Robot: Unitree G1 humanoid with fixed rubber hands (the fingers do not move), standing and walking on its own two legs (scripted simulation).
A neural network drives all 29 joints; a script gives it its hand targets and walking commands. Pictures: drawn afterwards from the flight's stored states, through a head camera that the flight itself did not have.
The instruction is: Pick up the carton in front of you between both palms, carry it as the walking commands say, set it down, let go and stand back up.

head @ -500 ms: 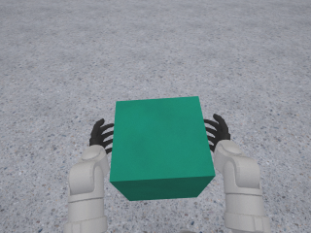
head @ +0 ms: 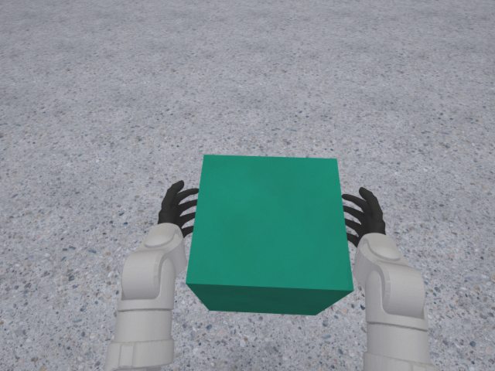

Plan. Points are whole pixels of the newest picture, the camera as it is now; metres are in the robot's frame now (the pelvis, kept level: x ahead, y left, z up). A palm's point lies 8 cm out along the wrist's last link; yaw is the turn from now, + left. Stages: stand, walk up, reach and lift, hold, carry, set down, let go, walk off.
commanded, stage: carry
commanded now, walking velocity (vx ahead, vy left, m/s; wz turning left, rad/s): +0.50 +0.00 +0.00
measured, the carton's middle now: (265, 243) +0.34 +0.02 +0.02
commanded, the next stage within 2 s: none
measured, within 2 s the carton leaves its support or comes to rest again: neither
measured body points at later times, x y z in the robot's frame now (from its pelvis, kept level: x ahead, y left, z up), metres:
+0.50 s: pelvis +0.34 -0.06 +0.01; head +0.37 -0.06 +0.46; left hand +0.65 +0.12 +0.08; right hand +0.68 -0.18 +0.08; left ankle +0.23 +0.06 -0.64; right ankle +0.39 -0.13 -0.73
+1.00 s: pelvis +0.66 +0.00 +0.02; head +0.64 +0.00 +0.47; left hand +0.90 +0.14 +0.08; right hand +0.89 -0.16 +0.08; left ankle +0.66 +0.07 -0.73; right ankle +0.58 -0.13 -0.64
